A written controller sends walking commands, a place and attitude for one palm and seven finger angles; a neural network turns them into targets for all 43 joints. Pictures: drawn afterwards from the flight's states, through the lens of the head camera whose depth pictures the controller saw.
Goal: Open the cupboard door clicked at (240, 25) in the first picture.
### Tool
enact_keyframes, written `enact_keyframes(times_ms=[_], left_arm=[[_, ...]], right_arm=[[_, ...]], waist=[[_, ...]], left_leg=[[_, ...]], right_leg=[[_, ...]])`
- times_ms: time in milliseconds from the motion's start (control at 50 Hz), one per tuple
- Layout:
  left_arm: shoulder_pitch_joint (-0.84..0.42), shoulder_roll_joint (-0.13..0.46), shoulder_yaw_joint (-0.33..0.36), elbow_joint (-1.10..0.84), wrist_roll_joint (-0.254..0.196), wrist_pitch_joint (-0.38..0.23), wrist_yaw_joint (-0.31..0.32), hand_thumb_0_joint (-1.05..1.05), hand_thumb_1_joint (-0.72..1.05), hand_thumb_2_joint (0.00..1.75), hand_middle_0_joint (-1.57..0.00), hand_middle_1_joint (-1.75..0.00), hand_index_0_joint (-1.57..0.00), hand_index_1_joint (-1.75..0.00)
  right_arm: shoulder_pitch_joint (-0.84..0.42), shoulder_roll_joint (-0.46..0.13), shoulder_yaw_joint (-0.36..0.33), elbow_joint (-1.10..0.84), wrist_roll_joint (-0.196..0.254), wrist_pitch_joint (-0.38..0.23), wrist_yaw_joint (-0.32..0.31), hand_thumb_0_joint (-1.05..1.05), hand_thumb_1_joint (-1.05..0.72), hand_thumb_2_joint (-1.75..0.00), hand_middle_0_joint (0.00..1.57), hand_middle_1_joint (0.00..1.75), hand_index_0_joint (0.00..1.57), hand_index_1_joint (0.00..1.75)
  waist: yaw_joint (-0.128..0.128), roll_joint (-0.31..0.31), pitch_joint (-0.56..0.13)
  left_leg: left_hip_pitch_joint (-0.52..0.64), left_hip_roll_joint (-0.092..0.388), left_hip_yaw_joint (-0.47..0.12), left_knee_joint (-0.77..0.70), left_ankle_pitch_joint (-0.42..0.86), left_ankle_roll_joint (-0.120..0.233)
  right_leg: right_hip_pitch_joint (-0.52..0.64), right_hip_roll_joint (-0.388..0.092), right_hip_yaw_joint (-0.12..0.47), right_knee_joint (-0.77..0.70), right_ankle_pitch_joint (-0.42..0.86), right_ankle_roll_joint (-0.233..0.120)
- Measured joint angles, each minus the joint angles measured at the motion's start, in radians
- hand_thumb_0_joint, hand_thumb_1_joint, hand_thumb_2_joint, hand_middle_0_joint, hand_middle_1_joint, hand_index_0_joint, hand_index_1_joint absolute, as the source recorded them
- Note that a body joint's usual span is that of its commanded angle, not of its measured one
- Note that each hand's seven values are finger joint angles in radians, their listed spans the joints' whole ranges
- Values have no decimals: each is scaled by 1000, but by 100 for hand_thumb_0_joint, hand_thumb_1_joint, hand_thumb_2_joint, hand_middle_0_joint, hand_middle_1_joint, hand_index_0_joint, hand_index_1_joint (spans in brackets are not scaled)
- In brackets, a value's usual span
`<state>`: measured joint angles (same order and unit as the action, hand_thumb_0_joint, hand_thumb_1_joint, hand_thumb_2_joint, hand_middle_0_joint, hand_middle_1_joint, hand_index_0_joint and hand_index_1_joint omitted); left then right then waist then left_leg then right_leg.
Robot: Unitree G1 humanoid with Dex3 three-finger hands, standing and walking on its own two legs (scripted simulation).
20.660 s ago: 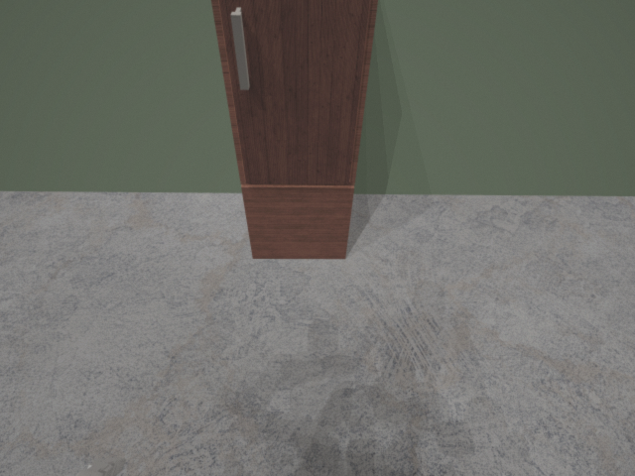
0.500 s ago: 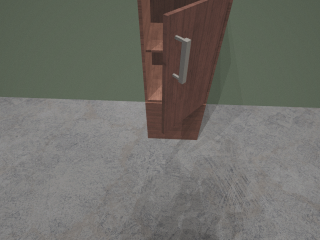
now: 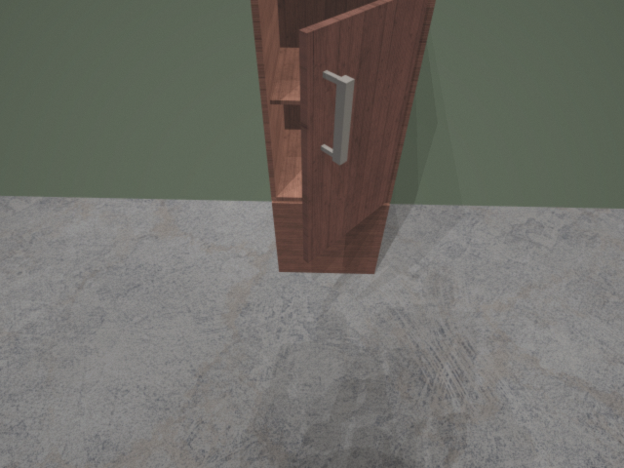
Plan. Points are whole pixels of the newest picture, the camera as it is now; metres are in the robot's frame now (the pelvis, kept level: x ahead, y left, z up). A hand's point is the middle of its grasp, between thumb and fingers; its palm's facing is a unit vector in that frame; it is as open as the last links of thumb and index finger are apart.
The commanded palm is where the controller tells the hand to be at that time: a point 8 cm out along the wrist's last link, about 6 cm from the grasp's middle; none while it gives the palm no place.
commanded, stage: look to check the result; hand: left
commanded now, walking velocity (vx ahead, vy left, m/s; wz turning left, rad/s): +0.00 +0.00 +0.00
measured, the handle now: (334, 119) +0.68 -0.01 +0.09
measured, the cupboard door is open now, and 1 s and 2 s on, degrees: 46 46 46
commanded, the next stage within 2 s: walk to a spot facing it in 0.46 s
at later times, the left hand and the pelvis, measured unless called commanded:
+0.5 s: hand out of the picture -0.01 +0.15 -0.18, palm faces +0.06 -0.98 -0.18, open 7.4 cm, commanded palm none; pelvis +0.01 -0.01 +0.00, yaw +0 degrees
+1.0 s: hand out of the picture +0.07 +0.17 -0.18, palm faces -0.09 -0.96 -0.25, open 7.4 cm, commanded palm none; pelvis +0.00 -0.02 -0.01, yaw -10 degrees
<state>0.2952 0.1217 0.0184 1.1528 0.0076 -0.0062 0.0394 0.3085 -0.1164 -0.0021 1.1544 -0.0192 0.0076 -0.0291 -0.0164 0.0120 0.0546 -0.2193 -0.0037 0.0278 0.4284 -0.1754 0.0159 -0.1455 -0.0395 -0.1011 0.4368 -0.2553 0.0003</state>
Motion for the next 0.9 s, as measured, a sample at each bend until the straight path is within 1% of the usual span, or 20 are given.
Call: enact_keyframes(times_ms=[260,620,680,760,900], left_arm=[[10,-3,-1,9,-2,0,0,0,91,90,-19,-30,-20,-30],[-12,-2,-1,-3,-2,-8,0,0,91,90,-19,-30,-20,-30],[-12,-2,6,-8,-1,-1,-2,0,91,90,-19,-30,-20,-30],[-12,2,25,-21,3,20,-10,0,91,90,-20,-30,-20,-30],[-35,38,57,-67,10,47,-26,0,91,90,-20,-30,-20,-30]], right_arm=[[-21,-2,1,-2,1,2,-2,0,-91,-89,19,30,20,30],[-40,-8,3,3,1,-3,-6,0,-91,-89,19,30,20,30],[-45,-11,-2,1,1,2,-9,1,-91,-89,19,30,20,30],[-57,-19,-17,-19,0,15,-13,1,-91,-89,19,30,20,30],[-76,-36,-40,-80,-2,18,-17,0,-91,-89,20,30,20,30]], waist=[[5,0,10],[8,-4,6],[13,-1,7],[16,2,14],[17,-13,27]], left_leg=[[0,11,-9,5,-6,-11],[20,17,-15,-7,-14,-21],[15,26,-4,6,-23,-23],[-8,44,23,53,-52,-26],[-43,69,88,111,-89,-25]], right_leg=[[7,12,-8,-7,-4,-11],[31,20,-13,-24,-10,-18],[23,27,-2,-17,-11,-20],[-10,40,27,23,-25,-23],[-89,57,93,113,-50,-25]])
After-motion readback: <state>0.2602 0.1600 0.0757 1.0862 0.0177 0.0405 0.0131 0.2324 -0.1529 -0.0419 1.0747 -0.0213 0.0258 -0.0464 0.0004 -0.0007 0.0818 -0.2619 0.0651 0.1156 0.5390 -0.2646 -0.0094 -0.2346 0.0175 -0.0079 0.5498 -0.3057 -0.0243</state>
